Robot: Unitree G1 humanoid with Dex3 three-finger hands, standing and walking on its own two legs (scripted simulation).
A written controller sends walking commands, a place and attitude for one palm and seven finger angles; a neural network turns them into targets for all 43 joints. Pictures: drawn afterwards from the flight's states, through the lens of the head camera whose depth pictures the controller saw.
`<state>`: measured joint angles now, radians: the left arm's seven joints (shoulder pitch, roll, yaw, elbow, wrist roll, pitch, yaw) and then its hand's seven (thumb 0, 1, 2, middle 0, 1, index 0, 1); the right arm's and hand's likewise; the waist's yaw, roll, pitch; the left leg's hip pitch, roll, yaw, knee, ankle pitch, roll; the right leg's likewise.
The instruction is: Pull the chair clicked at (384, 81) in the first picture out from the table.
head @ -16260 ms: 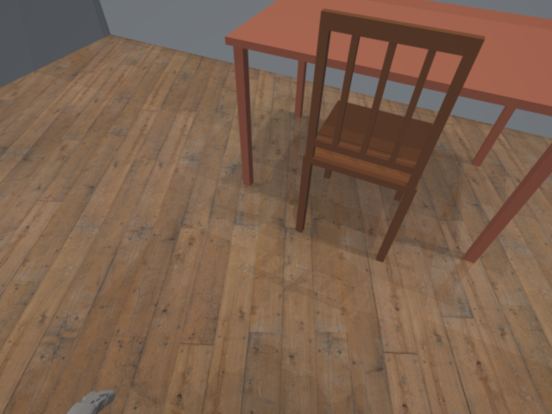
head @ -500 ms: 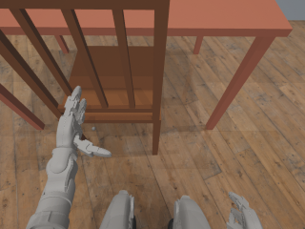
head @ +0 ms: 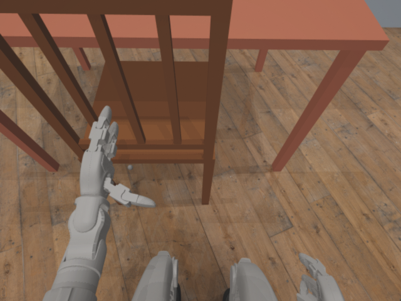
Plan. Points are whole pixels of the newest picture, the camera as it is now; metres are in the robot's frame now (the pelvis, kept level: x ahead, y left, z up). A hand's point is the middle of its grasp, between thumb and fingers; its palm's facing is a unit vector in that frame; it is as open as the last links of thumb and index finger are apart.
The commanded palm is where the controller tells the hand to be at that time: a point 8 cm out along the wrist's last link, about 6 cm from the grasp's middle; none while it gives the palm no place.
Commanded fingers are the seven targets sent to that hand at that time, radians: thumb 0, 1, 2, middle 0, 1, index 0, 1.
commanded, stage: aim the fingers beside a spindle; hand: left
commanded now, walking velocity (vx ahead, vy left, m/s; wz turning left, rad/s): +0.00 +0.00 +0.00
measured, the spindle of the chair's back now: (125, 95) +0.51 +0.18 +0.07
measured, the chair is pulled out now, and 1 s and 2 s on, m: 0.00 0.00 0.00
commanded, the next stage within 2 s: none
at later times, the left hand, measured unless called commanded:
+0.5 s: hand (135, 175) +0.35 +0.15 +0.01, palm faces +0.03 -1.00 -0.03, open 16.9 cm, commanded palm +0.33 +0.21 +0.03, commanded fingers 0.00 -0.50 0.30 -0.06 -0.08 -0.06 -0.08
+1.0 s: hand (122, 161) +0.36 +0.17 +0.05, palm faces +0.07 -1.00 -0.06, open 16.9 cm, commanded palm +0.34 +0.21 +0.02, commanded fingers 0.00 -0.50 0.30 -0.06 -0.08 -0.06 -0.08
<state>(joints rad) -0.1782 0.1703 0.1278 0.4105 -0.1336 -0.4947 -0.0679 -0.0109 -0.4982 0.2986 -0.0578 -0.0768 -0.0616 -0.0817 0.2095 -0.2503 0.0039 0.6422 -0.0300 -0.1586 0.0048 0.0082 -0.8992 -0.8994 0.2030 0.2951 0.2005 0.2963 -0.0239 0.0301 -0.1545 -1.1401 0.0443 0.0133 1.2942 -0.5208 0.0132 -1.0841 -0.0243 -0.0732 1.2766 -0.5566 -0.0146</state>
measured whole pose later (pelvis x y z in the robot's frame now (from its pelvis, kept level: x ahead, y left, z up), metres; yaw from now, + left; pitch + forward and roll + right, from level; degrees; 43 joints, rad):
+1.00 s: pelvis -0.01 +0.00 -0.01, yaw +0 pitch +21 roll -2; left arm -0.24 0.21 0.18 0.45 -0.14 -0.53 -0.08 -0.01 -0.50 0.30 -0.06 -0.08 -0.06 -0.08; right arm 0.19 -0.26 0.01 0.65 -0.03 -0.17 -0.01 0.01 -0.90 -0.90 0.20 0.29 0.20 0.30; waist -0.03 0.02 -0.15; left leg -1.17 0.04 0.00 1.32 -0.52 0.01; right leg -1.11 -0.02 -0.08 1.30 -0.56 -0.02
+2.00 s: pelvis +0.00 -0.01 +0.00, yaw +1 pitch +21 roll -1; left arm -0.22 0.20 0.16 0.48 -0.14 -0.50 -0.11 -0.01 -0.50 0.30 -0.06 -0.08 -0.06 -0.08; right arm 0.19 -0.26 0.01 0.65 -0.02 -0.16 -0.01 0.01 -0.90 -0.90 0.20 0.30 0.20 0.30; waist -0.02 0.02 -0.17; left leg -1.15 0.04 0.00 1.30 -0.52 -0.01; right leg -1.09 -0.02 -0.08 1.30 -0.57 -0.03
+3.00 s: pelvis -0.01 -0.01 -0.01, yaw +0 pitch +24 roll -2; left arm -0.59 0.26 0.26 0.84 -0.09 -0.50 -0.07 -0.01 -0.50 0.30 -0.06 -0.08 -0.06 -0.08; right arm 0.24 -0.26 0.01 0.68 -0.04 -0.13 0.01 0.01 -0.90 -0.90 0.20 0.29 0.20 0.30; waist -0.09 0.03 -0.15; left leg -1.23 0.05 0.00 1.32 -0.51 0.00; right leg -1.18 -0.01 -0.07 1.31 -0.55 -0.03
